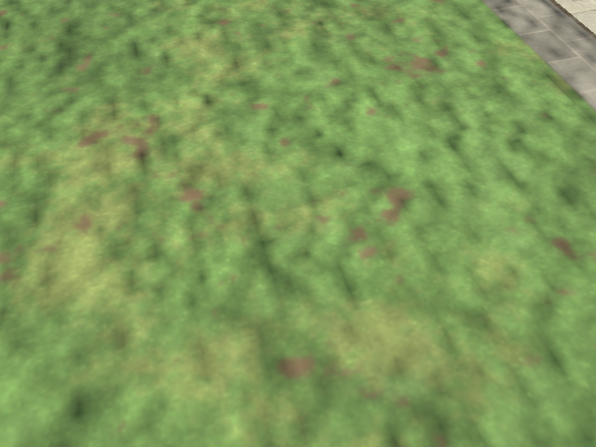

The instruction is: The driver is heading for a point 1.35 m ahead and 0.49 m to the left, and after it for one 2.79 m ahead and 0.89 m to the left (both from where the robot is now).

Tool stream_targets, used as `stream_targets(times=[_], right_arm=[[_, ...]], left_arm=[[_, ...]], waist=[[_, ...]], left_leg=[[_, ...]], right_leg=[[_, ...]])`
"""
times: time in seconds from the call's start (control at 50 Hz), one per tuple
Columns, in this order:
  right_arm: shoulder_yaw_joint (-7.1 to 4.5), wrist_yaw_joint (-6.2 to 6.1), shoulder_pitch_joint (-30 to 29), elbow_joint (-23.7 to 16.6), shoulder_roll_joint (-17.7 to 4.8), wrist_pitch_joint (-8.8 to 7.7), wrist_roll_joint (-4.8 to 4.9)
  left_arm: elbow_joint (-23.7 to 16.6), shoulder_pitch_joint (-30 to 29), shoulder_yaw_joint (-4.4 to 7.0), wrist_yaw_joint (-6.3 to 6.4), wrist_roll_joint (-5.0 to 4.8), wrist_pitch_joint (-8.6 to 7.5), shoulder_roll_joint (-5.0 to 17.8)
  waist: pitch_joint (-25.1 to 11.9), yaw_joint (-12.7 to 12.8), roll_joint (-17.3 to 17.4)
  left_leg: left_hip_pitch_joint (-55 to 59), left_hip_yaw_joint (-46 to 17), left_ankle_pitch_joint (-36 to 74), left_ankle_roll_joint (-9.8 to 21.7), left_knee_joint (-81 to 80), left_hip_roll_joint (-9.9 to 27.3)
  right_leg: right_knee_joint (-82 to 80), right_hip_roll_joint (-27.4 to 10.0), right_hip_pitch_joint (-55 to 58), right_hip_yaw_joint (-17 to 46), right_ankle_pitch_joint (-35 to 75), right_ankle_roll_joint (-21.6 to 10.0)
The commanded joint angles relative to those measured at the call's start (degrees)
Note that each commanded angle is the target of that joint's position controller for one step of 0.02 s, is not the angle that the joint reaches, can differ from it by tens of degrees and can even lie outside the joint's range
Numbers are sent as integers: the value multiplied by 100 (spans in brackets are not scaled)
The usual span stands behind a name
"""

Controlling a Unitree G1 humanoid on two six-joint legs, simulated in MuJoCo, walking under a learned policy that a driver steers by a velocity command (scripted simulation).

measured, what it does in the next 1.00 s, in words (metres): walks ahead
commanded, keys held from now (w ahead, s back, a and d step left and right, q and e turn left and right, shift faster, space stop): no key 0.36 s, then w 0.64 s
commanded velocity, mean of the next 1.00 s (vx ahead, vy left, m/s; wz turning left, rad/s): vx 0.23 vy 0.00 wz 0.00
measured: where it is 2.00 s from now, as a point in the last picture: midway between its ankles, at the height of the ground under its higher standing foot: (261, 338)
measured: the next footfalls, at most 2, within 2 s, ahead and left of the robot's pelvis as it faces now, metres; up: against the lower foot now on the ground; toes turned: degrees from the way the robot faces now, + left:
right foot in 1.10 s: +0.39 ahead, -0.08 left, +0.00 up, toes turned -1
left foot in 1.64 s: +0.65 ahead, +0.22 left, +0.00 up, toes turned +19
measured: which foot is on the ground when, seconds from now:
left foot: down 0.00-1.00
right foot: down 0.00-0.62, up 0.64-1.00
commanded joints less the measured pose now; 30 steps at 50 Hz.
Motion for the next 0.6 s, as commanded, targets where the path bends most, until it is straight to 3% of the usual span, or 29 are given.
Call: stream_targets(times=[0.02, 0.06, 0.14, 0.36, 0.4, 0.44, 0.5, 0.54, 0.58, 0.6], right_arm=[[-134, -10, 144, -230, -604, 35, 6], [-198, -22, 112, -139, -823, 89, 57], [-201, -41, -43, -24, -715, 190, 43], [-221, -54, -273, 430, -765, 128, -13], [-229, -59, -153, 564, -750, 125, 25], [-196, -58, -254, 542, -637, 89, 65], [-131, -23, -451, 359, -414, -164, 173], [-168, 42, -471, 318, -514, -320, 217], [-193, 144, -57, 482, -518, -430, 216], [-235, 169, 507, 762, -520, -450, 202]], left_arm=[[-231, -286, 128, 31, -8, -48, 810], [-70, -45, 177, 16, -27, -54, 952], [175, -169, 146, 21, -55, 2, 775], [644, -571, 165, 142, 14, 195, 758], [781, -451, 195, 159, -41, 218, 798], [816, -369, 229, 151, -94, 189, 867], [905, 39, 293, 93, -122, -48, 1168], [849, -46, 295, 59, -97, -199, 1172], [702, -441, 269, 32, -178, -237, 1097], [577, -813, 248, 25, -204, -202, 1046]], waist=[[-517, -154, -505], [-632, -11, -188], [-563, -30, -73], [-129, 2, -96], [-170, 17, -169], [330, 113, -342], [926, 239, -1150], [1000, 173, -1163], [759, -138, -1015], [589, -435, -862]], left_leg=[[-31, -13, 1632, -16, -554, 29], [520, -29, 3088, 74, -673, 42], [866, -57, 3575, 226, -813, 123], [484, 17, 2265, 189, -1229, 79], [344, 225, 793, 252, -1052, -138], [-309, 242, -870, 405, -764, -250], [-1270, 382, -841, 512, 332, -347], [-1376, 61, -871, 698, 698, -109], [-679, 128, -617, 874, -168, -28], [444, 316, 69, 897, -928, -180]], right_leg=[[-240, -1065, 921, 930, 6047, -560], [-214, -735, 832, 669, 5507, -249], [-431, -539, 719, 524, 4474, -69], [-825, -443, 637, 471, 2818, 7], [-809, -290, 572, 379, 1131, -93], [-1102, -460, 53, 782, -1422, -346], [-2110, -1577, -80, 2560, -2890, -1052], [-2280, -1963, -210, 3100, -2420, -1258], [-2050, -1751, -335, 2449, -1663, -1000], [-1743, -1346, -891, 1769, -1166, -735]])
Velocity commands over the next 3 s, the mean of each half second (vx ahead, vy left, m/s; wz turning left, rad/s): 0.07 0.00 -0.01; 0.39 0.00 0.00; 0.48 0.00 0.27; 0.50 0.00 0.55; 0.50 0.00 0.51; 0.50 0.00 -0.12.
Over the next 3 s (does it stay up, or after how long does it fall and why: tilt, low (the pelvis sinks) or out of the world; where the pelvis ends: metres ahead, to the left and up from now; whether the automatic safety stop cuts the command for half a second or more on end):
stays up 1.09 0.48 0.01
